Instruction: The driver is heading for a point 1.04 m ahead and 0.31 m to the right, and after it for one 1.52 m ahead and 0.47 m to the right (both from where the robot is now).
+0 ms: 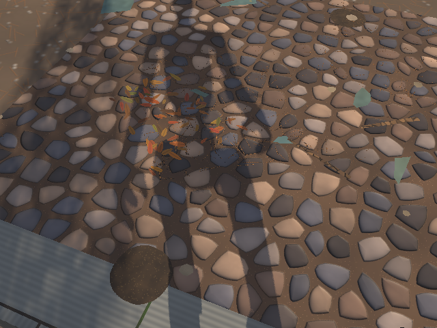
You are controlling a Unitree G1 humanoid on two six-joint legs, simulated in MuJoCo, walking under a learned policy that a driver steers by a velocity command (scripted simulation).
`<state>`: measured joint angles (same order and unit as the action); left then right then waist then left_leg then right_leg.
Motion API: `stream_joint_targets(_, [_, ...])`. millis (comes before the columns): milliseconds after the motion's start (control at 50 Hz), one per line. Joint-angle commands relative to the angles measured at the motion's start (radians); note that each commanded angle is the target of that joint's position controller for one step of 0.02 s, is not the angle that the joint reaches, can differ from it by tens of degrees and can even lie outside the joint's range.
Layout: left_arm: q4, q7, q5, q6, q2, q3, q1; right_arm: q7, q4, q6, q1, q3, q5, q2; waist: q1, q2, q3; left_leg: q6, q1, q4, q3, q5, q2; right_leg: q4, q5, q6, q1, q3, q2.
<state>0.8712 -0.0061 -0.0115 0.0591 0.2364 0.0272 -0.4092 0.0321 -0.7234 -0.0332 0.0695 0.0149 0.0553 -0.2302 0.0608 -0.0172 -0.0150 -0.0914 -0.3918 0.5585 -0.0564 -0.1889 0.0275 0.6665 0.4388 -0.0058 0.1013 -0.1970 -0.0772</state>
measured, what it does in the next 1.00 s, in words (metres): climbs, turning right: right foot 0.12 m higher, then left foot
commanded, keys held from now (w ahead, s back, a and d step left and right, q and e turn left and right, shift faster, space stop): w+e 0.96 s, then w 0.04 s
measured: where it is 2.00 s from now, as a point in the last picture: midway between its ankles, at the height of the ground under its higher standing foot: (355, 190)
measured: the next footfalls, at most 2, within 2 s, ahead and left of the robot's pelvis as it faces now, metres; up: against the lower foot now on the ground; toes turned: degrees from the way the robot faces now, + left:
right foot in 0.46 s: +0.35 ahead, -0.09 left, +0.12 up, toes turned -16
left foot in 0.96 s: +0.73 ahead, -0.10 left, +0.12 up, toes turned -31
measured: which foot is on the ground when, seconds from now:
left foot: down 0.00-0.48, up 0.50-0.94, down 0.96-1.00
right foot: up 0.00-0.44, down 0.46-0.98, up 1.00-1.00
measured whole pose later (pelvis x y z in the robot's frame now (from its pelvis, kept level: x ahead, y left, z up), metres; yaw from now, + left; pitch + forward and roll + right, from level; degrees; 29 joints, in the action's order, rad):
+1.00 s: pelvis +0.55 -0.11 +0.11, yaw -31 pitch +4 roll +0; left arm 0.82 0.01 0.00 0.06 0.31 0.08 -0.45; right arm -0.01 -0.60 -0.07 0.04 -0.01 0.05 -0.24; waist 0.10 0.01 -0.03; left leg -0.05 -0.53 0.57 -0.03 -0.08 0.04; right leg 0.76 0.47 -0.10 0.08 0.20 0.17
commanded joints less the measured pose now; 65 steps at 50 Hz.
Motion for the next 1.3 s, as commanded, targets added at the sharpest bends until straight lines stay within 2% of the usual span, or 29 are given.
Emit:
stream_joint_targets(20, [-0.103, 0.012, 0.021, -0.011, 0.062, 0.009, -0.031, -0.035, -0.066, -0.001, 0.439, 0.101, -0.011, -0.334, -0.173, -0.153, 0.313, -0.226, 0.692, -0.202, 0.642, 0.446, -0.480, 0.779, 0.065, -0.028, 0.567, 0.169, 0.088])
stream_joint_targets(40, [-0.109, 0.016, 0.004, -0.016, 0.086, 0.014, 0.059, -0.039, -0.067, 0.006, 0.394, 0.096, -0.027, -0.278, -0.179, -0.039, 0.203, -0.237, 0.589, -0.249, 0.558, 0.154, -0.439, 0.887, 0.006, -0.032, 0.672, 0.231, 0.058])
stream_joint_targets(60, [-0.126, 0.009, -0.002, -0.010, 0.072, 0.014, 0.120, -0.038, -0.073, 0.002, 0.332, 0.070, -0.027, -0.196, -0.149, -0.053, 0.051, -0.198, 0.446, -0.286, 0.455, -0.008, -0.368, 0.937, -0.025, -0.038, 0.734, 0.217, 0.041])
stream_joint_targets(120, [-0.122, -0.006, -0.010, -0.042, 0.011, 0.013, 0.106, -0.029, -0.123, -0.031, 0.313, 0.018, -0.025, -0.048, -0.064, -0.057, -0.027, -0.097, 0.250, -0.324, 0.298, -0.099, -0.290, 1.151, -0.055, -0.059, 0.807, 0.224, 0.045])
stream_joint_targets(180, [-0.221, 0.022, 0.001, -0.069, -0.099, -0.023, 0.266, -0.020, -0.209, -0.058, 0.400, 0.014, -0.018, -0.046, -0.061, -0.070, -0.059, -0.097, 0.237, -0.358, 0.253, -0.165, -0.328, 1.520, 0.015, -0.100, 1.114, 0.244, 0.091])
stream_joint_targets(260, [-0.359, 0.029, -0.005, -0.071, -0.126, -0.064, 0.447, -0.022, -0.266, -0.071, 0.389, -0.013, -0.025, -0.032, -0.001, 0.003, -0.128, 0.003, 0.084, -0.438, 0.078, -0.235, -0.250, 1.309, -0.047, -0.106, 1.190, 0.213, 0.099])
stream_joint_targets(340, [-0.370, 0.001, -0.017, -0.087, -0.070, -0.063, 0.417, -0.078, -0.274, -0.076, 0.418, -0.015, -0.060, -0.080, -0.006, -0.027, -0.016, -0.060, 0.178, -0.555, -0.069, 0.340, -0.213, 0.887, -0.071, -0.088, 0.872, 0.038, 0.053])
stream_joint_targets(380, [-0.351, 0.005, -0.004, -0.094, -0.087, -0.072, 0.383, -0.081, -0.261, -0.074, 0.439, -0.010, -0.076, -0.119, -0.002, -0.033, 0.051, -0.053, 0.311, -0.446, -0.150, 1.001, -0.230, 0.694, -0.040, -0.135, 0.692, -0.045, 0.078])
stream_joint_targets(400, [-0.339, 0.004, -0.003, -0.094, -0.082, -0.072, 0.375, -0.088, -0.253, -0.064, 0.457, -0.001, -0.077, -0.143, -0.003, -0.054, 0.098, -0.050, 0.396, -0.357, -0.150, 1.341, -0.260, 0.602, 0.003, -0.146, 0.626, -0.086, 0.124])
stream_joint_targets(440, [-0.292, -0.006, -0.010, -0.087, -0.029, -0.047, 0.224, -0.095, -0.213, -0.033, 0.424, 0.030, -0.041, -0.198, 0.060, -0.192, 0.244, -0.039, 0.571, -0.012, -0.151, 1.657, -0.329, 0.468, 0.156, -0.196, 0.497, -0.045, 0.197])
stream_joint_targets(460, [-0.290, -0.017, -0.014, -0.069, 0.033, -0.025, 0.153, -0.077, -0.169, -0.035, 0.402, 0.045, -0.042, -0.224, 0.086, -0.215, 0.324, -0.043, 0.543, 0.221, -0.150, 1.607, -0.333, 0.322, 0.174, -0.236, 0.337, 0.049, 0.229])
stream_joint_targets(480, [-0.286, -0.020, -0.020, -0.051, 0.115, 0.013, 0.097, -0.066, -0.120, -0.053, 0.413, 0.048, -0.042, -0.205, 0.107, -0.122, 0.389, -0.015, 0.317, 0.531, -0.138, 1.154, -0.303, 0.116, 0.285, -0.291, 0.105, 0.411, 0.107])
stream_joint_targets(500, [-0.245, -0.011, 0.017, -0.068, 0.245, 0.062, 0.134, -0.023, -0.020, -0.066, 0.283, 0.045, -0.026, -0.121, 0.076, 0.250, 0.334, 0.076, -0.241, 1.008, -0.052, -0.006, 0.041, -0.322, 0.263, -0.411, -0.084, 1.153, -0.120])
stream_joint_targets(520, [-0.246, 0.002, 0.018, -0.066, 0.235, 0.072, 0.178, -0.003, 0.022, -0.087, 0.299, 0.045, 0.010, -0.111, 0.019, 0.118, 0.291, 0.060, -0.406, 1.247, 0.174, 0.000, -0.008, -0.408, 0.057, -0.416, -0.092, 1.242, -0.194])
stream_joint_targets(560, [-0.148, 0.011, -0.008, -0.035, 0.127, 0.047, 0.146, -0.023, 0.067, -0.082, 0.231, 0.022, -0.024, -0.033, -0.062, -0.083, -0.023, 0.047, -0.494, 1.277, 0.134, -0.033, -0.060, -0.310, -0.159, -0.350, 0.202, 0.915, -0.148])
stream_joint_targets(600, [-0.105, 0.009, -0.018, -0.007, 0.064, 0.035, 0.189, -0.052, 0.099, -0.038, 0.245, -0.004, -0.013, 0.012, -0.147, -0.063, -0.077, 0.046, -0.483, 1.217, 0.122, -0.090, -0.087, -0.253, -0.357, -0.269, 0.347, 0.625, -0.028])
stream_joint_targets(640, [-0.092, -0.004, -0.001, 0.010, 0.086, 0.038, 0.173, -0.049, 0.133, 0.004, 0.225, -0.009, -0.006, -0.010, -0.165, -0.011, -0.063, 0.046, -0.447, 0.995, 0.105, -0.151, -0.095, -0.308, -0.345, -0.239, 0.376, 0.484, 0.048])
stream_joint_targets(700, [-0.101, 0.005, 0.005, 0.032, 0.124, 0.047, 0.109, -0.034, 0.169, 0.002, 0.113, 0.005, -0.001, -0.072, -0.099, 0.024, -0.024, 0.080, -0.376, 0.647, 0.029, 0.016, -0.106, -0.406, -0.664, -0.216, 0.276, 0.439, 0.072])
stream_joint_targets(780, [-0.085, 0.024, 0.020, 0.017, 0.163, 0.067, -0.034, -0.013, 0.205, -0.002, -0.056, -0.018, -0.009, -0.018, 0.005, 0.062, 0.053, 0.106, -0.358, 0.292, 0.002, 0.154, -0.057, -0.391, -0.859, -0.162, -0.009, 0.440, 0.064])
stream_joint_targets(840, [-0.086, 0.029, 0.007, -0.002, 0.177, 0.076, -0.079, -0.006, 0.226, -0.006, -0.154, -0.020, -0.024, -0.047, 0.049, 0.098, 0.047, 0.106, -0.372, 0.135, 0.008, 0.160, -0.031, -0.372, -0.848, -0.169, -0.154, 0.498, 0.024])
stream_joint_targets(880, [-0.100, 0.033, 0.000, -0.002, 0.191, 0.080, -0.055, -0.006, 0.224, -0.017, -0.147, -0.013, -0.029, -0.073, 0.028, 0.102, 0.052, 0.085, -0.259, 0.041, 0.029, 0.158, -0.013, -0.329, -0.904, -0.162, -0.163, 0.518, 0.004])
stream_joint_targets(940, [-0.125, 0.023, 0.000, 0.017, 0.222, 0.086, 0.022, -0.031, 0.143, -0.037, 0.108, 0.023, -0.029, -0.153, -0.098, 0.085, 0.150, 0.031, 0.147, -0.074, 0.040, 0.114, 0.031, -0.069, -1.114, -0.103, -0.089, 0.518, 0.031])
stream_joint_targets(960, [-0.142, 0.012, 0.006, 0.029, 0.205, 0.081, 0.052, -0.049, 0.116, -0.052, 0.261, 0.037, -0.020, -0.186, -0.178, 0.072, 0.227, -0.005, 0.390, -0.095, 0.112, 0.125, -0.068, 0.126, -0.932, -0.092, 0.039, 0.506, 0.065])
stream_joint_targets(980, [-0.179, 0.009, 0.024, 0.038, 0.101, 0.054, -0.001, -0.068, 0.111, -0.055, 0.374, 0.056, 0.012, -0.254, -0.179, -0.096, 0.362, -0.069, 0.645, -0.074, 0.379, 0.083, -0.337, 0.404, -0.397, -0.075, 0.241, 0.398, 0.144])
stream_joint_targets(1000, [-0.189, 0.011, 0.029, 0.025, 0.119, 0.051, -0.110, -0.058, 0.114, -0.046, 0.316, 0.070, 0.002, -0.281, -0.101, -0.301, 0.472, -0.211, 0.723, -0.170, 0.813, 0.088, -0.487, 0.646, 0.104, -0.050, 0.427, 0.320, 0.247])
stream_joint_targets(1020, [-0.155, 0.017, -0.006, 0.008, 0.161, 0.056, -0.080, -0.049, 0.138, -0.036, 0.241, 0.058, -0.013, -0.180, -0.084, -0.093, 0.342, -0.205, 0.581, -0.214, 0.755, -0.073, -0.435, 0.702, -0.005, -0.055, 0.485, 0.340, 0.161])
stream_joint_targets(1060, [-0.175, -0.001, -0.021, 0.001, 0.133, 0.048, 0.038, -0.040, 0.115, -0.043, 0.193, 0.032, -0.019, -0.083, -0.074, 0.033, 0.125, -0.149, 0.337, -0.287, 0.516, -0.085, -0.335, 0.624, -0.102, -0.050, 0.483, 0.326, 0.114])
stream_joint_targets(1160, [-0.197, -0.027, -0.037, -0.035, 0.090, 0.033, 0.075, -0.027, 0.026, -0.086, 0.274, 0.039, -0.037, -0.110, -0.039, -0.056, 0.032, -0.128, 0.218, -0.366, 0.283, 0.185, -0.256, 0.479, -0.113, -0.034, 0.492, 0.306, 0.091])
stream_joint_targets(1300, [-0.268, -0.047, -0.022, -0.021, 0.040, -0.005, 0.336, -0.012, -0.034, -0.073, 0.337, 0.050, -0.045, -0.139, -0.096, -0.075, -0.027, -0.091, 0.183, -0.423, 0.108, 0.208, -0.186, 0.061, -0.362, -0.015, 0.440, 0.171, 0.027])
Velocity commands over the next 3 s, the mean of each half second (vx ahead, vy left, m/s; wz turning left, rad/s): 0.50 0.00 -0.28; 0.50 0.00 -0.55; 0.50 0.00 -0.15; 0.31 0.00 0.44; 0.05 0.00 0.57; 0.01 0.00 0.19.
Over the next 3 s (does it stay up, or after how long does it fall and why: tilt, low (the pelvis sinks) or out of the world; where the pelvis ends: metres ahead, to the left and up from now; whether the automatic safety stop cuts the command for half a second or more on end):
stays up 0.95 -0.39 0.14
